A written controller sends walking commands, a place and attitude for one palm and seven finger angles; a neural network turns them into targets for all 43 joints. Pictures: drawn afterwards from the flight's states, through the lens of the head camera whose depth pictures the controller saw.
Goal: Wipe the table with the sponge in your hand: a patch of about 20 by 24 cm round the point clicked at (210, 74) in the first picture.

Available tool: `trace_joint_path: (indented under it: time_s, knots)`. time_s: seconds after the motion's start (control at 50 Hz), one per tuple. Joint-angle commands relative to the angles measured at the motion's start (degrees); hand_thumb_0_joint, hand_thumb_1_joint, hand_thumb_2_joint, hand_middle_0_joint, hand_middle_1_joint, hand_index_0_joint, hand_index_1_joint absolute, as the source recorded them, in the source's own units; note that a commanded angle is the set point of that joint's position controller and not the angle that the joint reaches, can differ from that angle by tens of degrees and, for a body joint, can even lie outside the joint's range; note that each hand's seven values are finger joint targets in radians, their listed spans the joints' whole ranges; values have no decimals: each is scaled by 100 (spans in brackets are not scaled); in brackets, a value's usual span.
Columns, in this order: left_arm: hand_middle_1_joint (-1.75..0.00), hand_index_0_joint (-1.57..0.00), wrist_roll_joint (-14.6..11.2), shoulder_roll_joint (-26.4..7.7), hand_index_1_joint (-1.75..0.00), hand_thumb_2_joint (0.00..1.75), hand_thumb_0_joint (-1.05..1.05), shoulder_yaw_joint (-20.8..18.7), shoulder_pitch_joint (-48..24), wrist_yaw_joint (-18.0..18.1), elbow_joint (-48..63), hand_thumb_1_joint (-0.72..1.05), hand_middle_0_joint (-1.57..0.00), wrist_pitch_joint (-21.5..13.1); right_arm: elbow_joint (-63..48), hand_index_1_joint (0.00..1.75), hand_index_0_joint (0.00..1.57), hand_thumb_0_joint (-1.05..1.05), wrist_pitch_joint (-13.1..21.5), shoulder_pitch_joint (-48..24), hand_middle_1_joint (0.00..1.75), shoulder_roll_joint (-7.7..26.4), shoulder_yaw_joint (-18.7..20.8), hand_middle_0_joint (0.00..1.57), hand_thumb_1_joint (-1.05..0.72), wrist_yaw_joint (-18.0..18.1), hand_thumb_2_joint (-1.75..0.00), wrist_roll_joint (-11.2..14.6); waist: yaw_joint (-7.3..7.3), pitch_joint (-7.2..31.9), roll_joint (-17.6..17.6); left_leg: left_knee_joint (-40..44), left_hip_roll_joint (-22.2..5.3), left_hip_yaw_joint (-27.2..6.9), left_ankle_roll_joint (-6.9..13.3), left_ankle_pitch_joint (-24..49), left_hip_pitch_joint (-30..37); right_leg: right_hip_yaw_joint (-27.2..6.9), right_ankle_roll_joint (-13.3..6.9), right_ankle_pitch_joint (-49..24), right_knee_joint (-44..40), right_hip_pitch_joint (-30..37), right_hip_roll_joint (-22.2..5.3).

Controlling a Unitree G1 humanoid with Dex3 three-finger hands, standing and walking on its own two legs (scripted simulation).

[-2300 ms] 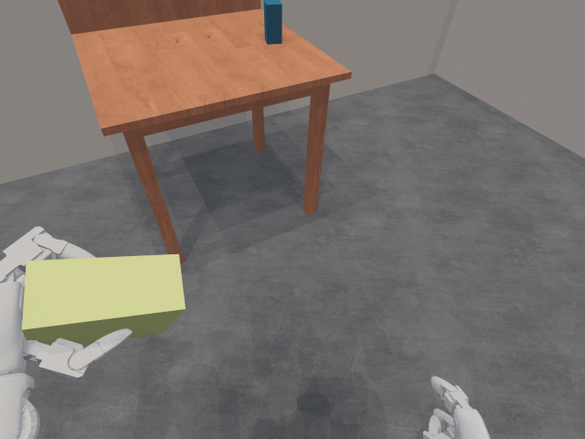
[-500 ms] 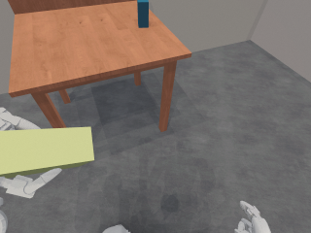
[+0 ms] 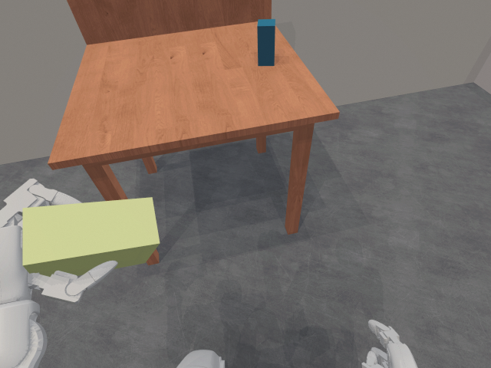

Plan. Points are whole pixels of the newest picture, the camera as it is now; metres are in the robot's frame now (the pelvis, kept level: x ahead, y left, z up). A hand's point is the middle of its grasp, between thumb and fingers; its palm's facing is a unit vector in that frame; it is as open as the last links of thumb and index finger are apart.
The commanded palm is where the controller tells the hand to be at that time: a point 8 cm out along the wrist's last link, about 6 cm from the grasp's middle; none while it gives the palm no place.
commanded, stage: take the last steps up to it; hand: left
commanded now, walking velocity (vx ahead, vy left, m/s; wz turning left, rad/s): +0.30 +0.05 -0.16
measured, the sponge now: (114, 237) +0.24 +0.19 +0.15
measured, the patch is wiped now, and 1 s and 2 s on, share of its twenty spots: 0.00 0.00 0.00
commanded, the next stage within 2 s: come to a stop and stand still in 1.46 s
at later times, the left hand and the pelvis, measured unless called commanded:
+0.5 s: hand (147, 164) +0.34 +0.17 +0.18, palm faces +0.31 -0.82 -0.49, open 10.1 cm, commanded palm +0.29 +0.23 +0.19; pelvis +0.11 -0.04 +0.00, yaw -5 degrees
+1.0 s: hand (166, 112) +0.47 +0.18 +0.18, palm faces +0.35 -0.85 -0.41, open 10.1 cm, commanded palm +0.41 +0.23 +0.19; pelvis +0.22 -0.04 -0.01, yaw -5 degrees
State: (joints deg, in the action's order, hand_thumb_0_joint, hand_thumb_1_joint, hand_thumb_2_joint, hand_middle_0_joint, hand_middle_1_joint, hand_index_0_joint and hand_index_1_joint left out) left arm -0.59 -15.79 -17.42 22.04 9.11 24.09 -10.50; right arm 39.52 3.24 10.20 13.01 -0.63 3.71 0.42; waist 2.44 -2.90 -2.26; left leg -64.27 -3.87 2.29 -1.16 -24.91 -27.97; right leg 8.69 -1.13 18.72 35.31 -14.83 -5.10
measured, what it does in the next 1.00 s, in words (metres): walks ahead: left foot, then right foot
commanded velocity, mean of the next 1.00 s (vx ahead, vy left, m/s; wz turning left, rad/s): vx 0.29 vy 0.10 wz -0.02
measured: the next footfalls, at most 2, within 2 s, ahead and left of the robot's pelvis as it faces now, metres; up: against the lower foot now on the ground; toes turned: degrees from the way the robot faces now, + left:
left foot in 0.20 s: +0.12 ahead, +0.12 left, +0.00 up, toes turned +8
right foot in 0.52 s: +0.19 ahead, -0.15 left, +0.00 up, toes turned -14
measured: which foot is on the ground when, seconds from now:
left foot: up 0.00-0.18, down 0.20-0.52, up 0.54-0.90, down 0.92-1.00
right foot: down 0.00-0.22, up 0.24-0.50, down 0.52-0.94, up 0.96-1.00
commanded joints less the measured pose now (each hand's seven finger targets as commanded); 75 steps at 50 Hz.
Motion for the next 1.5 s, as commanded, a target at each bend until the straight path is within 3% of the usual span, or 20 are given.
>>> trace_joint_path:
  time_s: [0.0,0.16,0.22,0.34,0.46,0.48,0.5,0.52,0.64,0.86,0.9,0.94,1.06,1.16,1.18,1.22,1.24,1.3,1.36,1.48]
  knots:
    - [-160,-120,-37,-1558,-160,130,0,-1054,-96,145,1609,10,-120,-553,-1205,30,20,0,223,-618,30,311,196,20,-90,53,-90,-41,-158,707,1068,1353,-98,366,-25,443,-154,-1117,-693,-2480,-1583,904,-1182]
    - [-160,-120,-124,-1411,-160,130,0,-1000,10,271,1816,10,-120,-529,-1522,30,20,0,207,-168,30,509,404,20,-90,113,-90,-9,-270,1134,260,4045,-41,774,165,1407,1995,-1045,-374,-1520,-388,555,-656]
    - [-160,-120,-95,-1491,-160,130,0,-919,-26,216,1581,10,-120,-594,-1513,30,20,0,248,-247,30,554,346,20,-90,102,-90,-41,-349,1017,-1770,4825,-2279,-2485,1464,2176,3069,-576,143,1687,2712,-1996,300]
    - [-160,-120,-45,-1344,-160,130,0,-850,326,128,2081,10,-120,-535,-1343,30,20,0,483,-196,30,537,370,20,-90,8,-90,-10,-214,729,-1200,4728,-1470,-300,1069,2209,2128,-225,240,472,1628,-1496,-15]
    - [-160,-120,-68,-1422,-160,130,0,-1049,224,130,1287,10,-120,-451,-1247,30,20,0,464,-226,30,458,337,20,-90,103,-90,-7,-177,866,-421,3230,-973,538,567,974,1106,232,202,-343,-710,801,307]
    - [-160,-120,-23,-1495,-160,130,0,-1039,104,131,1224,10,-120,-434,-1276,30,20,0,439,-200,30,334,341,20,-90,102,-90,18,-158,993,639,1773,-463,873,394,490,406,-1023,-184,-190,-1179,1296,-418]
    - [-160,-120,-53,-1802,-160,130,0,-1259,27,165,1234,10,-120,-444,-1363,30,20,0,444,-370,30,219,268,20,-90,87,-90,8,-106,930,2058,215,185,719,168,-762,-1073,-3454,-850,-812,-1794,1878,-1713]
    - [-160,-120,-145,-1860,-160,130,0,-1420,-122,142,1174,10,-120,-492,-1247,30,20,0,487,-371,30,408,350,20,-90,34,-90,-40,-90,939,1875,-506,-3,-107,97,-599,-1091,-3935,-976,-320,-2056,1449,-2009]
    - [-160,-120,-58,-1539,-160,130,0,-1192,328,28,1322,10,-120,-741,-1042,30,20,0,252,-429,30,387,317,20,-90,-43,-90,-44,-283,762,941,-52,-280,-166,-73,693,-922,-1376,-704,-2412,-1703,1020,-1406]
    - [-160,-120,-90,-1551,-160,130,0,-1064,11,243,1913,10,-120,-673,-1420,30,20,0,364,-100,30,422,474,20,-90,31,-90,-35,-251,928,484,3835,152,822,160,1400,1629,-873,-424,-1300,-731,678,-995]
    - [-160,-120,-106,-1436,-160,130,0,-993,-12,217,1917,10,-120,-699,-1481,30,20,0,349,-78,30,663,541,20,-90,46,-90,6,-323,1107,-1360,4309,-1131,-1060,844,2228,2979,-153,96,16,1504,-861,-28]
    - [-160,-120,-77,-1703,-160,130,0,-1090,-66,151,1586,10,-120,-732,-1408,30,20,0,414,-174,30,521,440,20,-90,17,-90,-19,-304,934,-1542,4774,-2064,-2630,1642,1990,2650,-629,164,1825,3186,-1954,134]
    - [-160,-120,-130,-1308,-160,130,0,-878,387,50,2073,10,-120,-641,-1256,30,20,0,556,-198,30,483,403,20,-90,-57,-90,31,-212,840,-1197,4572,-1177,-419,1119,2354,1749,-138,292,519,1640,-1126,41]
    - [-160,-120,-102,-1409,-160,130,0,-1003,230,91,1537,10,-120,-487,-1190,30,20,0,524,-208,30,449,322,20,-90,43,-90,5,-196,929,-664,3749,-997,17,702,1759,1448,266,293,-166,-470,303,343]
    - [-160,-120,-72,-1412,-160,130,0,-975,94,87,1421,10,-120,-455,-1182,30,20,0,470,-203,30,418,325,20,-90,65,-90,18,-213,957,-225,3160,-786,210,549,1348,1096,-46,177,-450,-940,765,147]
    - [-160,-120,-80,-1761,-160,130,0,-1243,-82,114,1109,10,-120,-412,-1270,30,20,0,418,-351,30,264,256,20,-90,43,-90,-10,-151,857,2046,567,286,498,104,-701,-881,-3454,-815,-1379,-1825,1591,-1957]
    - [-160,-120,-154,-1638,-160,130,0,-1114,-241,66,1121,10,-120,-444,-1159,30,20,0,429,-317,30,449,381,20,-90,-10,-90,-24,-173,756,1989,-231,109,-166,17,-533,-930,-3626,-920,-1287,-1977,1293,-2162]
    - [-160,-120,-88,-1589,-160,130,0,-1115,-100,41,1386,10,-120,-625,-1050,30,20,0,278,-474,30,276,218,20,-90,-51,-90,-34,-234,667,942,-487,-143,-317,-74,40,-973,-2105,-870,-2702,-1573,1189,-1810]
    - [-160,-120,-36,-1517,-160,130,0,-1087,218,79,1602,10,-120,-732,-1122,30,20,0,241,-457,30,292,237,20,-90,-59,-90,-68,-261,890,1063,964,-127,64,-42,393,-194,-1023,-610,-3635,-1359,983,-1437]
    - [-160,-120,-80,-1627,-160,130,0,-1239,535,258,2034,10,-120,-661,-1375,30,20,0,272,-298,30,293,387,20,-90,-19,-90,-71,-183,1157,1026,3163,159,587,39,948,925,-957,-524,-2934,-989,1101,-1322]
